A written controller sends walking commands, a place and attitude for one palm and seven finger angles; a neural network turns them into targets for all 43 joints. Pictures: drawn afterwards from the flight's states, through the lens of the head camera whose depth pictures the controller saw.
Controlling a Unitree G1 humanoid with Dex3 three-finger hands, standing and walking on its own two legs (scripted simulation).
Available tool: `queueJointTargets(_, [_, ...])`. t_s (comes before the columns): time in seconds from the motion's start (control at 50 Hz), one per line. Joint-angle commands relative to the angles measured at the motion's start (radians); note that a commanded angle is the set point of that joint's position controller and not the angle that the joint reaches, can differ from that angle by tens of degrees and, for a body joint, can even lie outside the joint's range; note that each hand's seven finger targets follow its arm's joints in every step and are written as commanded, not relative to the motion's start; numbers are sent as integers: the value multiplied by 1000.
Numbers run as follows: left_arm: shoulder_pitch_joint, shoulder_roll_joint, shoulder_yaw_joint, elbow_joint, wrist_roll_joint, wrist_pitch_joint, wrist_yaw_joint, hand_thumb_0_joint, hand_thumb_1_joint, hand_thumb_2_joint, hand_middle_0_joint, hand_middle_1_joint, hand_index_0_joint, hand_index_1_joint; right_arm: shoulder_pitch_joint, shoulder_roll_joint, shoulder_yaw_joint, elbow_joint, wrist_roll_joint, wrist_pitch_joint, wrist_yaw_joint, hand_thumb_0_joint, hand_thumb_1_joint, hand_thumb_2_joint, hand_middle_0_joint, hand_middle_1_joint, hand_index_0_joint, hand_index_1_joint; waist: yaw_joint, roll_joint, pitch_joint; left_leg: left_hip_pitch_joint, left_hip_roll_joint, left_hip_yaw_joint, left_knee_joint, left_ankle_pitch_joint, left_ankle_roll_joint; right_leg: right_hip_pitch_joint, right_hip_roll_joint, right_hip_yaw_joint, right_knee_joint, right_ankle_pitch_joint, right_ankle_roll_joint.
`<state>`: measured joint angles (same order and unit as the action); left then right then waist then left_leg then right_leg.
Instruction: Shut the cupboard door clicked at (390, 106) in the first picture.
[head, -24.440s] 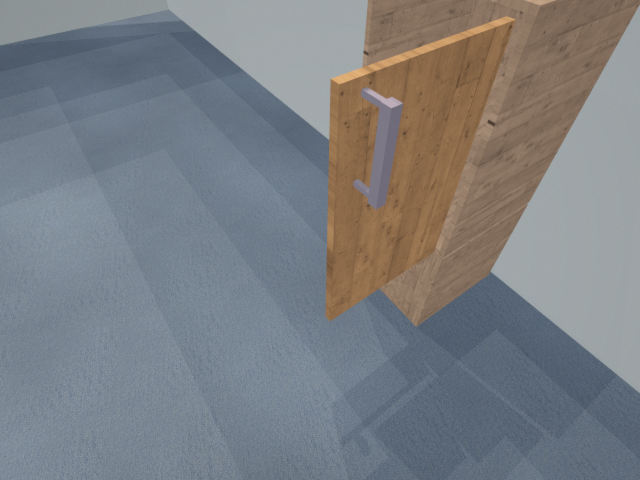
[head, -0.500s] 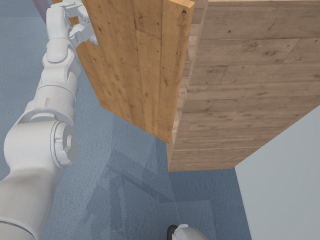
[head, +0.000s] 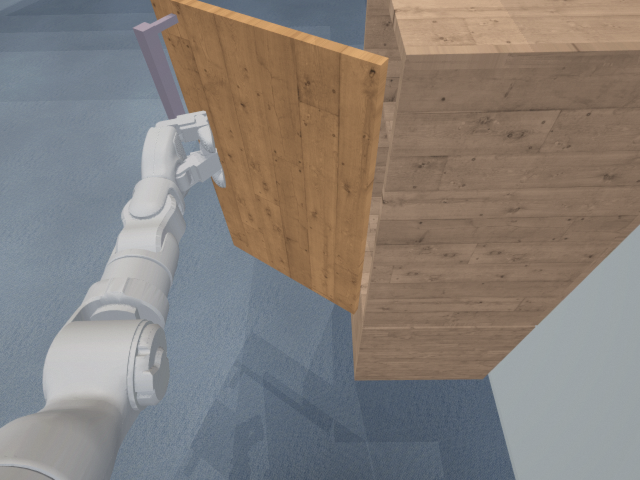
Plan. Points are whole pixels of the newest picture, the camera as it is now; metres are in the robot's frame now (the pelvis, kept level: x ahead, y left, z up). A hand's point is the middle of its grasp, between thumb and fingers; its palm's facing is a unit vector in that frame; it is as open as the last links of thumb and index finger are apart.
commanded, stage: pull the fist back off the door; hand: left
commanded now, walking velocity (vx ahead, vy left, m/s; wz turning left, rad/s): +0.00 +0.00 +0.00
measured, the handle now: (176, 80) +0.66 +0.18 +0.15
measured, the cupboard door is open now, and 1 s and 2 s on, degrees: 56 56 56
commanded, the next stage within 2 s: draw the hand back to the body in 0.18 s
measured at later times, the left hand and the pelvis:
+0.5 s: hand (205, 163) +0.46 +0.12 +0.16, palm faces -0.01 -1.00 -0.01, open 3.1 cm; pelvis +0.01 +0.01 +0.00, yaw -2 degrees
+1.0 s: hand (101, 286) +0.29 +0.19 +0.16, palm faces +0.21 -0.96 -0.18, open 3.1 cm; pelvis +0.00 +0.00 +0.01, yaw +2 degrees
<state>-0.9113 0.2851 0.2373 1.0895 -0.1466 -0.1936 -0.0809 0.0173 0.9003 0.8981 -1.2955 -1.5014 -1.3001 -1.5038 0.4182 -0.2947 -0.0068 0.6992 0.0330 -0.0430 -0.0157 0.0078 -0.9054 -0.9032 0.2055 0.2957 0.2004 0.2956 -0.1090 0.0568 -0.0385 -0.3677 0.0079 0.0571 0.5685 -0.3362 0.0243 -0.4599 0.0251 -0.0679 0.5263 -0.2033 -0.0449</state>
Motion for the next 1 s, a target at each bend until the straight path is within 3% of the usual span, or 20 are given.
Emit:
queueJointTargets(0.0, [-740,144,-28,-425,-12,-154,40,0,900,900,-1300,-1500,-1300,-1500,22,-99,-31,-67,5,-78,-26,0,-900,-900,200,300,200,300,-39,10,-408,142,-11,-57,-73,176,13,221,-15,67,-41,176,24])
queueJointTargets(0.02, [-752,110,-61,-418,-3,-158,51,0,900,900,-1300,-1500,-1300,-1500,13,-95,-26,-59,4,-86,-27,0,-900,-900,200,300,200,300,-47,21,-400,156,-10,-66,-81,174,7,198,-15,59,-37,163,24])
queueJointTargets(0.04, [-726,123,-50,-390,2,-149,63,0,900,900,-1300,-1500,-1300,-1500,20,-96,-30,-51,1,-86,-29,0,-900,-900,200,300,200,300,-40,-9,-394,150,-8,-74,-85,169,7,201,-17,51,-37,145,27])
queueJointTargets(0.12, [-612,100,-57,-160,42,-76,92,0,900,900,-1300,-1500,-1300,-1500,-3,-105,-14,-34,7,-94,-25,0,-900,-900,200,300,200,300,-38,-82,-246,40,-15,-72,-112,83,3,158,-22,45,-44,83,24])
queueJointTargets(0.16, [-573,140,-2,-69,48,-39,104,0,900,900,-1300,-1500,-1300,-1500,5,-116,-12,-38,4,-92,-21,0,-900,-900,200,300,200,300,-23,-135,-236,2,-17,-71,-117,67,4,164,-25,47,-44,69,25])
queueJointTargets(0.26, [-555,135,27,-104,37,-70,99,0,900,900,-1300,-1500,-1300,-1500,8,-109,-9,-74,-8,-96,-9,0,-900,-900,200,300,200,300,9,-97,-326,23,-17,-59,-95,195,-5,216,-24,49,-1,195,14])
queueJointTargets(0.28, [-583,131,17,-140,39,-89,97,0,900,900,-1300,-1500,-1300,-1500,13,-108,-11,-76,-10,-98,-7,0,-900,-900,200,300,200,300,1,-91,-337,37,-16,-56,-84,220,-5,214,-22,51,4,220,15])
queueJointTargets(0.34, [-392,186,75,-236,38,-135,77,0,900,900,-1300,-1500,-1300,-1500,7,-106,-22,-113,-12,-91,-4,0,-900,-900,200,300,200,300,69,-111,-443,55,-11,-44,-79,325,-4,326,-21,53,28,310,11])
queueJointTargets(0.42, [-233,159,49,-525,23,-114,26,0,900,900,-1300,-1500,-1300,-1500,-50,-88,-32,-156,7,-82,-3,0,-900,-900,200,300,200,300,107,-68,-489,131,3,-25,-87,495,-1,403,-22,60,20,437,11])
queueJointTargets(0.46, [-156,128,22,-642,-5,-68,-4,0,900,900,-1300,-1500,-1300,-1500,-81,-85,-35,-169,18,-74,-7,0,-900,-900,200,300,200,300,109,-56,-452,163,9,-21,-101,520,1,410,-23,56,-7,449,15])
queueJointTargets(0.5, [-111,133,30,-738,-29,-14,-21,0,900,900,-1300,-1500,-1300,-1500,-109,-84,-36,-177,22,-68,-18,0,-900,-900,200,300,200,300,109,-95,-403,162,7,-18,-127,475,8,440,-23,53,-35,440,18])
queueJointTargets(0.56, [-25,112,2,-883,-49,57,-39,0,900,900,-1300,-1500,-1300,-1500,-173,-73,-26,-197,34,-67,-37,0,-900,-900,200,300,200,300,117,-30,-329,200,2,-16,-161,417,11,430,-27,47,-69,387,15])
queueJointTargets(0.64, [78,77,-44,-973,-61,137,-50,0,900,900,-1300,-1500,-1300,-1500,-230,-70,-11,-206,37,-72,-56,0,-900,-900,200,300,200,300,107,-46,-216,212,-4,-32,-193,310,13,396,-31,37,-110,282,14])
queueJointTargets(0.72, [206,75,-43,-1050,-81,221,-77,0,900,900,-1245,-1440,-1245,-1440,-284,-68,1,-223,43,-71,-63,0,-900,-900,200,300,200,300,121,-67,-201,221,-13,-41,-203,265,9,400,-33,32,-118,245,15])
queueJointTargets(0.78, [265,84,-34,-1077,-94,278,-94,0,900,900,-1163,-1350,-1163,-1350,-323,-65,15,-236,47,-61,-68,0,-900,-900,200,300,200,300,123,-87,-131,197,-18,-52,-212,198,9,372,-35,31,-135,174,17])
queueJointTargets(0.8, [301,130,-66,-1205,3,184,12,0,900,900,-1135,-1320,-1135,-1320,-338,-43,12,-241,12,-72,-62,0,-900,-900,200,300,200,300,119,-48,-29,186,-23,-43,-227,182,10,339,-50,65,-180,94,24])
queueJointTargets(0.82, [403,90,-74,-1152,14,164,59,0,900,900,-1107,-1290,-1107,-1290,-341,-43,18,-226,5,-66,-59,0,-900,-900,200,300,200,300,118,-91,-2,167,-19,-57,-240,146,6,340,-48,54,-187,39,24])
queueJointTargets(0.84, [432,77,-90,-1181,20,158,77,0,900,900,-1080,-1260,-1080,-1260,-352,-43,20,-232,5,-58,-57,0,-900,-900,200,300,200,300,123,-82,6,159,-18,-59,-244,137,7,349,-53,57,-192,21,23])
queueJointTargets(0.94, [520,167,-20,-1356,49,119,145,0,900,900,-943,-1110,-943,-1110,-354,-31,20,-240,-8,-23,-60,0,-900,-900,200,300,200,300,128,-34,-130,226,-15,-57,-242,202,7,472,-56,70,-190,108,22])
queueJointTargets(0.98, [533,152,-32,-1428,58,106,159,0,900,900,-887,-1050,-887,-1050,-364,-20,25,-246,-12,-19,-62,0,-900,-900,200,300,200,300,128,36,-153,260,-18,-57,-248,228,3,484,-53,63,-187,141,19])
